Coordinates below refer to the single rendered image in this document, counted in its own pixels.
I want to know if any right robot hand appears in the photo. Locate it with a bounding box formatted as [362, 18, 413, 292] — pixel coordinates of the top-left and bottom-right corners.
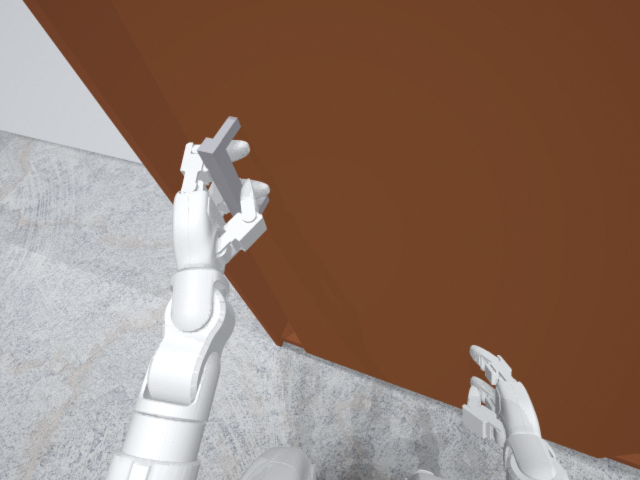
[462, 345, 542, 449]

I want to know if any robot right forearm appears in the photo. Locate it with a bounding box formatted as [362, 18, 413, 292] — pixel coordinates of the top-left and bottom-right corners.
[503, 434, 569, 480]

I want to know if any left robot hand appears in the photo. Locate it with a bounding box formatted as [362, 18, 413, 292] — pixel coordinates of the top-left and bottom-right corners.
[172, 140, 270, 275]

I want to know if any right robot shin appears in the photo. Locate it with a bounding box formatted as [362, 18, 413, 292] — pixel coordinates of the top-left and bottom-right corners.
[410, 469, 434, 477]

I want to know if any handle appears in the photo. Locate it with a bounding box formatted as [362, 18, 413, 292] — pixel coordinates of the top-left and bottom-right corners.
[197, 116, 270, 216]

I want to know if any left robot thigh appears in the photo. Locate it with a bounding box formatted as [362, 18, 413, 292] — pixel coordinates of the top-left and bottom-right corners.
[239, 446, 316, 480]

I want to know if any robot left forearm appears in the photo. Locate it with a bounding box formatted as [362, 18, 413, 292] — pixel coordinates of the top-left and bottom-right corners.
[105, 267, 235, 480]

